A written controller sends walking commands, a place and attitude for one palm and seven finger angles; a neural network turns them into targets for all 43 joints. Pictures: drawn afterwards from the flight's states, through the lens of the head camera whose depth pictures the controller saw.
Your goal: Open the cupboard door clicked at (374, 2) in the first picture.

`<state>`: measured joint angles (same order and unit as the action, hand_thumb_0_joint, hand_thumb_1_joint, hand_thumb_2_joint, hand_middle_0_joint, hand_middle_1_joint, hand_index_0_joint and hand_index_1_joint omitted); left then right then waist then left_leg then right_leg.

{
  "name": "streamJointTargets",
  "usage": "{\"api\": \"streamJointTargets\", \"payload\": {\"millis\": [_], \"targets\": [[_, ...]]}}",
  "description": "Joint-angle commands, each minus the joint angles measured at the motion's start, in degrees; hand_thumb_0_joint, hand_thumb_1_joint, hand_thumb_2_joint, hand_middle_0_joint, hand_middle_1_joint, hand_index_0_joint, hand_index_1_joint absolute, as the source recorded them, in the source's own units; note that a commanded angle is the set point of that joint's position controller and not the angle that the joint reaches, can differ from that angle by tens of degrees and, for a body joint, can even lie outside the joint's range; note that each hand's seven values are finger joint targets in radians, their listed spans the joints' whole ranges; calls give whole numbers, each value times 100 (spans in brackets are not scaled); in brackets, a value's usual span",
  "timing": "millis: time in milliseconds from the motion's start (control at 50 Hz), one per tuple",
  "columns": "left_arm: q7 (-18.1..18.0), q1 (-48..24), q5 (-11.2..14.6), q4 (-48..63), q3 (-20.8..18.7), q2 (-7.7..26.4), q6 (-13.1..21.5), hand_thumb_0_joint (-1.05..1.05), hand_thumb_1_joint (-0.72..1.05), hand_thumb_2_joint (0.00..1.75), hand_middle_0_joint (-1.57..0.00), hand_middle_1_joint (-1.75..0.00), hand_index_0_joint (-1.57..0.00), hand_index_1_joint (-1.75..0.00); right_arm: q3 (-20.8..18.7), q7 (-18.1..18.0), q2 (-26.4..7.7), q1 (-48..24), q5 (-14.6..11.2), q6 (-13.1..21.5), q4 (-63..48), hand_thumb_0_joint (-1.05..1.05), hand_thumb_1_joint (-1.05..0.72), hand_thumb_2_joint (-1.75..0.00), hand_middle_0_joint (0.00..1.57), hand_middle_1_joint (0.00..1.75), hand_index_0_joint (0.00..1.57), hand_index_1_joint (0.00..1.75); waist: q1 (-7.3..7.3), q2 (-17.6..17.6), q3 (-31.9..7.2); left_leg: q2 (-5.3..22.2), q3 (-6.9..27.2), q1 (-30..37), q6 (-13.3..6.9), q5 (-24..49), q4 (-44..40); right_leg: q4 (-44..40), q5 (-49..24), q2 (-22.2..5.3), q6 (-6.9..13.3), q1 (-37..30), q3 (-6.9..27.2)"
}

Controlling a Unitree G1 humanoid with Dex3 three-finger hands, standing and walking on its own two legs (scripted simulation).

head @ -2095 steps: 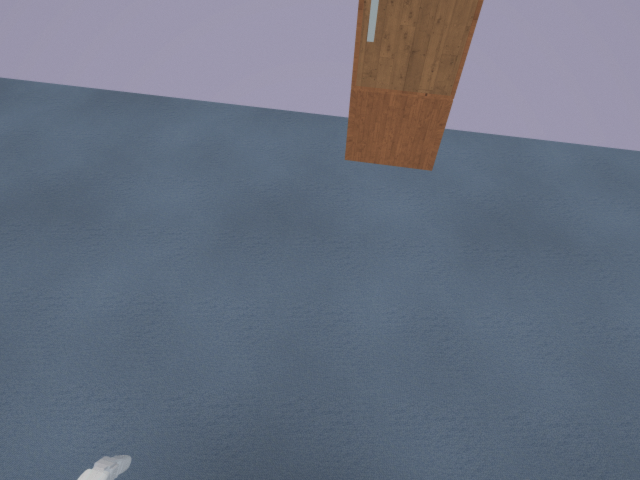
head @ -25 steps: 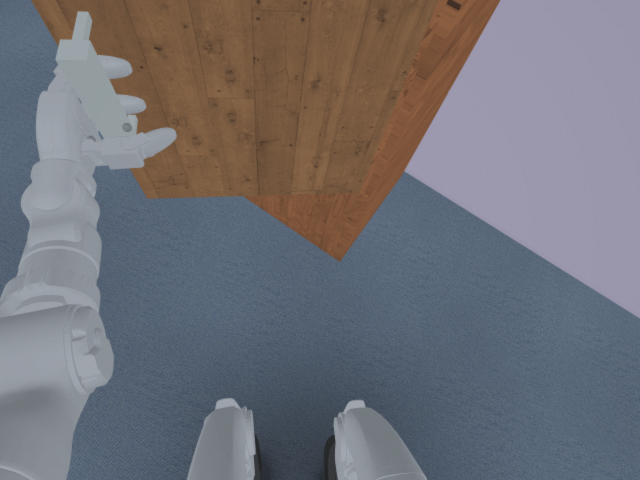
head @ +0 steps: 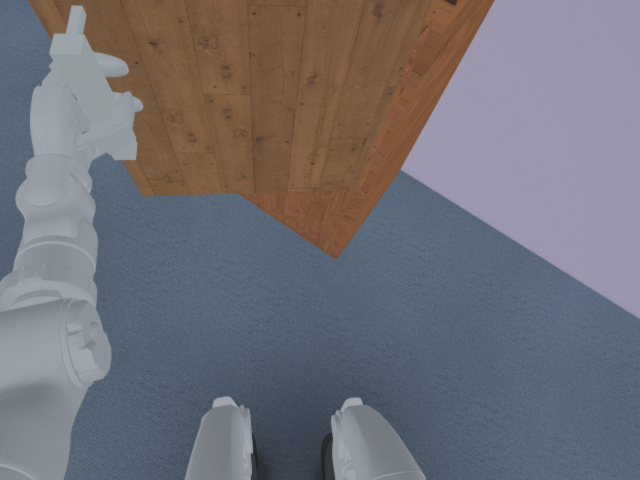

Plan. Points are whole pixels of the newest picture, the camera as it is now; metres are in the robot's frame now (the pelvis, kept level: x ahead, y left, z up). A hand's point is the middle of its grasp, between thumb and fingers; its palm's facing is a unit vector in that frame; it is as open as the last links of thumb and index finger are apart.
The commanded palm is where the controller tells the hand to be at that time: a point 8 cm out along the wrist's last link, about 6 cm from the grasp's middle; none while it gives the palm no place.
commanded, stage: pull the door open along its arc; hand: left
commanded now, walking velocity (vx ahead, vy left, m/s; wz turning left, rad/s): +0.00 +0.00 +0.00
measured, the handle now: (104, 91) +0.57 +0.22 +0.06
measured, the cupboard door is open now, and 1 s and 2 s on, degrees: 40 80 79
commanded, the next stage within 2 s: open thumb and fingers to let go in 0.92 s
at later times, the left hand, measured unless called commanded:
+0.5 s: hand (150, 218) +0.40 +0.15 +0.06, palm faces +0.15 -0.99 +0.08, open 6.5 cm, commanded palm +0.33 +0.21 +0.06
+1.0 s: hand (248, 310) +0.30 +0.06 +0.06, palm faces +0.43 -0.90 +0.01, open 6.5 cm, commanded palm +0.25 +0.10 +0.06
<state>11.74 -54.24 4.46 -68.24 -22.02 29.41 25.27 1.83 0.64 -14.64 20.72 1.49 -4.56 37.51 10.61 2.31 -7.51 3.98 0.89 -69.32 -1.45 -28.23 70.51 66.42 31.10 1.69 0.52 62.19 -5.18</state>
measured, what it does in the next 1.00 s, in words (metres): shifts its weight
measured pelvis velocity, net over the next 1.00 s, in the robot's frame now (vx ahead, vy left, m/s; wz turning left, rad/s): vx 0.02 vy -0.05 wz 0.07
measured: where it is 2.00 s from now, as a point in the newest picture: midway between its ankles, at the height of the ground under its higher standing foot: outside the picture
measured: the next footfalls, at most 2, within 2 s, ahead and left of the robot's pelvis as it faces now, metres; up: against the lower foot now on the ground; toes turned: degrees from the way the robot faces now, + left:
none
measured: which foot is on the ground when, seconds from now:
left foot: down 0.00-1.00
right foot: down 0.00-1.00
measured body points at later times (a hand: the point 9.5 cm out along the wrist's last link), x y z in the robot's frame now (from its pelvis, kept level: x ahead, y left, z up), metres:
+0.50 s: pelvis +0.03 +0.00 +0.03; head +0.12 +0.01 +0.47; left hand +0.38 +0.21 +0.06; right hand +0.11 -0.25 -0.08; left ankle +0.03 +0.10 -0.63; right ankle +0.00 -0.12 -0.63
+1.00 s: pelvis +0.02 -0.05 +0.03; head +0.07 -0.07 +0.47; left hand +0.27 +0.10 +0.07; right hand +0.19 -0.26 -0.08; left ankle +0.03 +0.10 -0.63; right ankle +0.00 -0.12 -0.63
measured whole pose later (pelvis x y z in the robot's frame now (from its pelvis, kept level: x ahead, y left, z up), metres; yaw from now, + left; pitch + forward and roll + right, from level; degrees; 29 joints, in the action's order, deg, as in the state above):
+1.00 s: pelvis +0.02 -0.05 +0.03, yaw +4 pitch +15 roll +1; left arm -28.5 8.3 -3.0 -12.7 7.8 -5.1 23.8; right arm -0.1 1.9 -10.1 11.8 4.1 -0.9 31.7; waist 1.0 1.5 -10.1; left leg 2.3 1.1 -50.1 2.6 -26.6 61.2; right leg 63.3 33.5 0.4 4.4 45.5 -5.6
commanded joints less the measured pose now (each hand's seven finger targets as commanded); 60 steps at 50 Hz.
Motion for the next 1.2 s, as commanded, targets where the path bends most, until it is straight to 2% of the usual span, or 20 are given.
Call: {"api": "streamJointTargets", "payload": {"millis": [0,40,100,180,280,360,380,400,420,500,560,660,680,740,820,880,980,1000,1080,1180], "targets": [[160,-2035,26,1374,-86,1231,416,0,90,90,-40,-135,-40,-135,-368,-53,-1080,1063,-13,22,-296,0,-90,-90,20,30,20,30,14,875,-3210,-153,371,3368,-28,2589,-613,-753,-2152,192,90,-658,227],[218,-1642,93,1392,-74,1165,372,0,90,90,-40,-135,-40,-135,-367,-37,-1078,1013,-38,-3,-366,0,-90,-90,20,30,20,30,-83,830,-3019,-144,362,3338,-1,2528,-717,-775,-2103,205,101,-731,183],[255,-1208,179,1769,-154,1173,402,0,90,90,-40,-135,-40,-135,-403,-24,-1067,945,-76,-18,-482,0,-90,-90,20,30,20,30,-228,850,-3273,-156,292,3491,-1,2726,-757,-778,-2346,205,92,-949,212],[266,-290,377,2263,-63,815,390,0,90,90,-40,-135,-40,-135,-443,15,-1016,844,-130,-15,-646,0,-90,-90,20,30,20,30,-372,530,-3183,-208,196,3391,-23,2717,-903,-872,-2573,221,82,-1423,212],[186,1232,567,3335,303,132,417,0,90,90,-40,-135,-40,-135,-525,96,-933,628,-202,30,-875,0,-90,-90,20,30,20,30,-610,482,-3078,-215,108,3701,11,3225,-1088,-966,-2986,212,86,-1715,168],[88,2701,769,4363,601,-415,440,0,90,90,-40,-135,-40,-135,-573,164,-850,330,-257,108,-1100,0,-90,-90,20,30,20,30,-763,99,-2732,-250,-39,3513,-9,3101,-1284,-1086,-3265,180,41,-2189,182],[-818,3013,1196,4797,-221,-612,386,0,90,90,-40,-135,-40,-135,-546,154,-647,154,-193,210,-1169,0,-90,-90,20,30,20,30,-1349,277,-2728,-251,-113,3457,64,3356,-1373,-1072,-3295,175,54,-2372,119],[-1247,3575,1023,4871,448,-1290,309,0,90,90,-40,-135,-40,-135,-503,213,-575,72,-172,275,-1203,0,-90,-90,20,30,20,30,-1163,226,-2506,-236,-123,3466,107,3365,-1430,-1060,-3234,162,18,-2278,65],[-1522,3819,975,5131,554,-1456,289,0,90,90,-40,-135,-40,-135,-518,253,-581,27,-173,295,-1192,0,-90,-90,20,30,20,30,-1123,149,-2321,-192,-88,3474,141,3411,-1431,-1055,-3154,144,16,-2176,42],[-2586,4917,406,6070,675,-1589,401,0,90,90,-40,-135,-40,-135,-537,339,-486,-190,10,331,-1298,0,-90,-90,20,30,20,30,-1302,-64,-2353,-248,-130,3290,150,3407,-1402,-886,-3473,79,51,-2595,120],[-3235,5314,-75,6292,1078,-2001,427,0,90,90,-40,-135,-40,-135,-511,377,-379,-470,96,294,-1378,0,-90,-90,20,30,20,30,-1291,-252,-1939,-283,-131,3032,160,2803,-1427,-872,-3141,26,81,-2546,131],[-4081,5570,-671,6478,1652,-2502,373,0,90,90,-40,-135,-40,-135,-461,306,-220,-856,195,278,-1413,0,-90,-90,20,30,20,30,-1241,-381,-1794,-363,-122,2871,149,2072,-1359,-975,-2651,-28,85,-2459,217],[-4133,5582,-728,6498,1728,-2532,355,0,90,90,-40,-135,-40,-135,-454,273,-208,-857,217,284,-1418,0,-90,-90,20,30,20,30,-1206,-539,-1756,-378,-102,2824,126,1985,-1343,-1047,-2624,-20,80,-2498,257],[-4144,5621,-828,6644,2041,-2715,331,0,90,90,-40,-135,-40,-135,-444,188,-148,-988,229,311,-1403,0,-90,-90,20,30,20,30,-1192,-396,-1760,-422,-147,2878,125,1784,-1370,-1182,-2590,-85,75,-2607,348],[-4025,5925,-772,6714,2368,-2957,277,0,90,90,-40,-135,-40,-135,-418,118,-98,-1072,230,397,-1415,0,-90,-90,20,30,20,30,-1127,-564,-1649,-441,-154,2835,111,1654,-1358,-1373,-2807,-180,9,-2775,490],[-3974,5797,-801,6843,2964,-3423,269,0,90,90,-40,-135,-40,-135,-391,105,-76,-1157,237,521,-1434,0,-90,-90,20,30,20,30,-955,-591,-1517,-450,-106,2814,94,1531,-1290,-1477,-2952,-273,-66,-2702,592],[-4020,5464,-994,6897,3418,-3680,381,0,90,90,-40,-135,-40,-135,-399,84,-76,-1181,288,754,-1320,0,-90,-90,20,30,20,30,-778,-842,-1494,-467,12,2542,94,1327,-1106,-1501,-3038,-447,-165,-2608,845],[-4087,4849,-1051,6811,3220,-3400,433,0,90,90,-40,-135,-40,-135,-412,57,-106,-1175,308,763,-1196,0,-90,-90,20,30,20,30,-717,-853,-1438,-463,32,2395,100,1219,-1011,-1520,-2931,-519,-191,-2501,967],[-4053,4690,-1089,6563,2904,-3094,596,0,62,78,-38,-132,-38,-132,-456,-23,-91,-1201,300,787,-1072,0,-90,-90,20,30,20,30,-796,-1064,-1601,-490,67,2005,98,1017,-873,-1596,-2612,-645,-223,-2720,1308],[-3807,4788,-661,6470,2825,-3186,574,0,27,63,-35,-128,-35,-128,-492,-58,-135,-1229,223,766,-1058,0,-90,-90,20,30,20,30,-888,-988,-1907,-504,21,2108,101,1033,-946,-1694,-2659,-670,-237,-2989,1354]]}}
